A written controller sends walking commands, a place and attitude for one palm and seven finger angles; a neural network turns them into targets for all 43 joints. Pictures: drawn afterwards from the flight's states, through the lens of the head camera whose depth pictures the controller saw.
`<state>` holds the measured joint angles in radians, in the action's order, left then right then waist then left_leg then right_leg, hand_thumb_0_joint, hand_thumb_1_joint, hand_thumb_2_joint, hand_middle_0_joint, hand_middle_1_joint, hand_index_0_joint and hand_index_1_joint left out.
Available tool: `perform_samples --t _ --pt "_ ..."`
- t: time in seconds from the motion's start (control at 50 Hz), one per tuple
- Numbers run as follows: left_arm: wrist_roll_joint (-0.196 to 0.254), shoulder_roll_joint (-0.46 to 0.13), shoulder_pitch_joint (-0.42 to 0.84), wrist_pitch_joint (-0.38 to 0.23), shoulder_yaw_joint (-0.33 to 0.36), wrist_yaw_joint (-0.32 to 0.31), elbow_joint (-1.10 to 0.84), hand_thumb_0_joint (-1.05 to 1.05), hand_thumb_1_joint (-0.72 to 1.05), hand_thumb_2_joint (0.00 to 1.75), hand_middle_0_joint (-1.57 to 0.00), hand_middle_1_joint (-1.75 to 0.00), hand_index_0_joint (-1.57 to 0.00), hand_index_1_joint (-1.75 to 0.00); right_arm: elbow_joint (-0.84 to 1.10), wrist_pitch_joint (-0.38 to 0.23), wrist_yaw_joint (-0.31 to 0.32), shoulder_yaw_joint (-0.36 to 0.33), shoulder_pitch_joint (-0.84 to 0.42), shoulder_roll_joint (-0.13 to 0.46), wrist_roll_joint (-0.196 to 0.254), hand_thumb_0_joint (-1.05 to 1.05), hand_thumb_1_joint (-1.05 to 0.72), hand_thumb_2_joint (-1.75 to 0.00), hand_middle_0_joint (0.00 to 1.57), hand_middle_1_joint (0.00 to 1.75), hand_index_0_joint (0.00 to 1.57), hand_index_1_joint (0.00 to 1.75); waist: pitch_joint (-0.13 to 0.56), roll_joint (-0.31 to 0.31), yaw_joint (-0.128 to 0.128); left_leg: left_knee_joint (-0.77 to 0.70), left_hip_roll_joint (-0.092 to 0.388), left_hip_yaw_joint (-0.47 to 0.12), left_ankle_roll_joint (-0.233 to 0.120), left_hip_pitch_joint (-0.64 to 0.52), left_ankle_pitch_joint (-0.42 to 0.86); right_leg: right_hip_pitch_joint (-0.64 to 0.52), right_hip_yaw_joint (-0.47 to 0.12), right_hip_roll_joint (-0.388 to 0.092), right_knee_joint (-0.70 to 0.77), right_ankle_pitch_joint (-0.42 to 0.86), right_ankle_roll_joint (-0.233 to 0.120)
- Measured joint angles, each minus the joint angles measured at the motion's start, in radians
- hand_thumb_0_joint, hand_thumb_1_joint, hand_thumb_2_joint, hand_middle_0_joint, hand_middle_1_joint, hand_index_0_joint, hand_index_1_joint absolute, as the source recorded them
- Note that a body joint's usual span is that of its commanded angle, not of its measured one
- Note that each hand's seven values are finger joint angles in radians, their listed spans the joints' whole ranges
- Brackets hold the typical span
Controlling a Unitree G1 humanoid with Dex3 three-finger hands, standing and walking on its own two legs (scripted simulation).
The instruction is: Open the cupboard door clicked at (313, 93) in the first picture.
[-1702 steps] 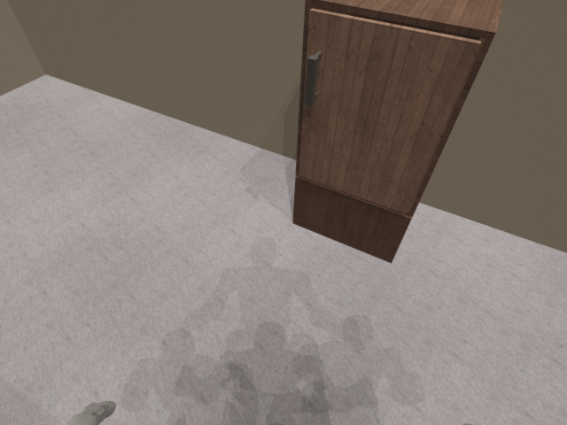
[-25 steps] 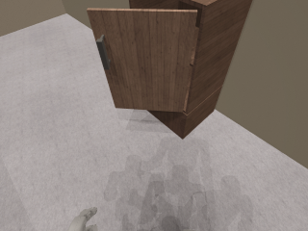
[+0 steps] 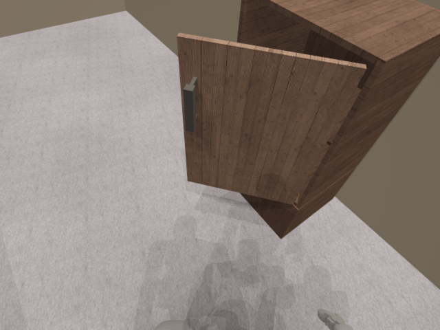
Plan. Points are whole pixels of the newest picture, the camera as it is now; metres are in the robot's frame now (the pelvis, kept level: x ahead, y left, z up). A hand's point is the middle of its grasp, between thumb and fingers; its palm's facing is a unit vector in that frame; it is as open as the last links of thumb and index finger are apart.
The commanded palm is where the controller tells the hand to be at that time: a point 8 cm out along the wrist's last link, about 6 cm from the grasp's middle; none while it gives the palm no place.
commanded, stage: come to a stop and stand still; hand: left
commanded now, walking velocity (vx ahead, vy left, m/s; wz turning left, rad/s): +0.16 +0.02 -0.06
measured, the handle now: (192, 104) +0.65 +0.16 +0.00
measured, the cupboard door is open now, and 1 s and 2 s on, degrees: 41 41 41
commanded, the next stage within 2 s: look again from close up in 1.34 s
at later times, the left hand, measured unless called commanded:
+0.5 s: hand (145, 324) +0.14 +0.16 -0.15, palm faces +0.00 -0.97 -0.24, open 7.4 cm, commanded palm none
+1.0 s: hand out of the picture +0.02 +0.23 -0.15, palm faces +0.04 -0.95 -0.32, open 7.4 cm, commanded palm none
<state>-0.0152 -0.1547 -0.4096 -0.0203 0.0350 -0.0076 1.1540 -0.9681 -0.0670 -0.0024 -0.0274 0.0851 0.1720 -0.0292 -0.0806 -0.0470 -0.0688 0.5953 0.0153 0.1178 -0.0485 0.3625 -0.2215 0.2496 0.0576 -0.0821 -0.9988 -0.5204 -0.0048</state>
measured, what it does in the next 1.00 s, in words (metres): steps on the spot: right foot, then left foot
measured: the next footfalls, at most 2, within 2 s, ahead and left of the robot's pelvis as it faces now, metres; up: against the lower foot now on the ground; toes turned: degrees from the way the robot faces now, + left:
right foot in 0.32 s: +0.14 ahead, -0.11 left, +0.00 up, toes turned -9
left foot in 0.64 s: +0.12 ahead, +0.13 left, +0.00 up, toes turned +0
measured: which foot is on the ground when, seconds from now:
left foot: down 0.00-0.34, up 0.36-0.62, down 0.64-1.00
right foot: up 0.00-0.30, down 0.32-1.00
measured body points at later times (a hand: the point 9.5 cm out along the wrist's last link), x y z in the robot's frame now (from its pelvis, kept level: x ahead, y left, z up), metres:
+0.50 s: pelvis +0.04 -0.02 +0.01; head +0.08 -0.03 +0.46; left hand +0.14 +0.21 -0.13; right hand +0.05 -0.26 -0.15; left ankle +0.00 +0.10 -0.68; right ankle +0.06 -0.12 -0.72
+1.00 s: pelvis +0.00 +0.01 +0.00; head -0.02 -0.02 +0.45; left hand +0.02 +0.28 -0.13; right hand +0.07 -0.23 -0.15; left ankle +0.01 +0.11 -0.72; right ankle +0.06 -0.12 -0.72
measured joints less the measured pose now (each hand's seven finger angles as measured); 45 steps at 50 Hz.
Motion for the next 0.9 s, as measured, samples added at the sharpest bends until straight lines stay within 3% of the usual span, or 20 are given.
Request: perform_samples --t 0.06,0.14,0.26,0.32,0.36,0.42,0.5,0.54,0.6,0.64,0.7,0.82,0.9 --pt "-0.001 -0.011 0.068 0.007 0.007 -0.001 -0.032 0.01 0.91 0.9 -0.2 -0.3 -0.2 -0.3 -0.012 -0.001 0.016 0.016 0.037 -0.024 0.004 0.0 -0.91 -0.9 0.19 0.3 0.2 0.3 -0.008 -0.006 0.005 -0.063 -0.016 0.009 0.0 -0.055 0.008 0.141 -0.005 0.003 -0.16 0.07 0.001" --pt "0.005 -0.016 0.154 0.01 0.008 -0.01 -0.09 0.01 0.91 0.9 -0.19 -0.3 -0.2 -0.3 -0.036 0.003 0.045 0.008 0.08 -0.02 0.014 -0.02 -0.95 -0.9 0.2 0.3 0.21 0.3 -0.003 -0.002 0.028 -0.15 -0.032 0.015 -0.009 -0.116 0.033 0.216 -0.019 0.005 -0.038 0.148 0.02" --pt "0.002 -0.039 0.243 0.039 0.01 -0.016 -0.15 0.0 0.92 0.9 -0.19 -0.3 -0.2 -0.3 -0.083 0.06 0.044 0.012 0.117 -0.011 0.007 -0.01 -0.94 -0.9 0.2 0.3 0.21 0.3 0.01 0.008 0.06 -0.119 -0.013 0.011 0.01 -0.135 -0.008 0.127 -0.011 0.029 0.261 0.176 0.023" --pt "-0.002 -0.056 0.255 0.045 0.012 -0.013 -0.177 0.0 0.91 0.9 -0.19 -0.3 -0.2 -0.3 -0.088 0.081 0.04 0.004 0.135 -0.012 0.01 -0.01 -0.92 -0.9 0.2 0.3 0.21 0.3 0.017 0.006 0.067 -0.059 -0.003 0.018 0.028 -0.111 -0.048 0.053 -0.02 0.038 0.388 0.269 0.001" --pt "-0.006 -0.055 0.262 0.043 0.01 -0.014 -0.183 0.0 0.91 0.9 -0.19 -0.3 -0.2 -0.3 -0.088 0.094 0.035 -0.006 0.131 -0.003 0.016 0.0 -0.92 -0.9 0.2 0.3 0.21 0.3 0.01 0.028 0.075 -0.017 0.016 0.011 0.044 -0.088 -0.07 0.056 -0.018 0.058 0.389 0.228 -0.02" --pt "-0.006 -0.043 0.275 0.039 -0.002 -0.019 -0.182 0.0 0.91 0.9 -0.19 -0.3 -0.2 -0.3 -0.081 0.113 0.031 -0.019 0.134 0.012 0.021 0.0 -0.91 -0.9 0.2 0.3 0.2 0.3 -0.004 0.05 0.098 0.148 0.001 -0.045 0.065 -0.038 -0.23 0.052 0.002 0.063 0.401 0.229 -0.033" --pt "-0.005 -0.024 0.28 0.036 -0.005 -0.028 -0.183 0.0 0.91 0.9 -0.2 -0.3 -0.2 -0.3 -0.091 0.128 0.029 -0.022 0.137 0.017 0.027 0.0 -0.91 -0.9 0.19 0.3 0.2 0.3 -0.011 0.042 0.089 0.286 -0.021 -0.08 0.085 -0.023 -0.304 0.031 0.006 0.058 0.456 0.265 -0.035" --pt "-0.005 -0.02 0.276 0.034 -0.006 -0.028 -0.182 0.0 0.9 0.9 -0.2 -0.3 -0.2 -0.3 -0.092 0.127 0.026 -0.019 0.136 0.014 0.028 0.0 -0.91 -0.9 0.19 0.3 0.2 0.3 -0.009 0.029 0.081 0.236 -0.021 -0.081 0.094 -0.048 -0.292 0.026 0.006 0.053 0.479 0.282 -0.031" --pt "-0.003 -0.022 0.265 0.033 -0.005 -0.026 -0.171 0.0 0.9 0.9 -0.2 -0.3 -0.2 -0.3 -0.089 0.115 0.024 -0.014 0.134 0.006 0.028 0.0 -0.91 -0.9 0.19 0.3 0.2 0.3 -0.004 0.01 0.072 0.045 -0.019 -0.076 0.099 -0.121 -0.193 0.032 0.003 0.046 0.479 0.293 -0.02" --pt "0.005 -0.021 0.255 0.039 -0.004 -0.022 -0.16 0.0 0.9 0.9 -0.2 -0.3 -0.21 -0.3 -0.085 0.1 0.023 -0.01 0.139 0.006 0.024 0.0 -0.91 -0.9 0.19 0.3 0.2 0.3 0.004 0.016 0.071 -0.088 -0.006 -0.086 0.078 -0.168 -0.08 0.049 0.012 0.052 0.45 0.284 -0.009" --pt "0.006 -0.037 0.226 0.049 -0.016 -0.022 -0.16 0.0 0.9 0.9 -0.2 -0.3 -0.21 -0.3 -0.061 0.097 0.018 -0.001 0.147 -0.009 0.01 0.0 -0.91 -0.9 0.19 0.3 0.2 0.3 0.003 -0.007 0.061 -0.076 -0.022 -0.075 0.039 -0.17 -0.071 0.042 0.0 0.038 0.447 0.293 0.002" --pt "-0.008 -0.036 0.118 0.061 -0.023 -0.02 -0.176 0.0 0.9 0.9 -0.2 -0.3 -0.2 -0.3 0.036 0.081 0.023 -0.01 0.178 0.004 0.004 0.0 -0.9 -0.9 0.2 0.3 0.2 0.3 0.066 0.055 0.068 -0.009 -0.027 -0.062 0.019 -0.146 -0.109 0.056 -0.014 0.032 0.414 0.284 0.015" --pt "-0.013 -0.051 0.081 0.056 -0.016 -0.014 -0.179 0.01 0.9 0.9 -0.2 -0.3 -0.2 -0.3 0.061 0.076 0.016 -0.007 0.178 0.012 0.004 0.0 -0.9 -0.9 0.2 0.3 0.2 0.3 0.085 0.08 0.06 0.0 -0.033 -0.052 0.015 -0.143 -0.106 0.067 -0.024 0.027 0.394 0.284 0.018"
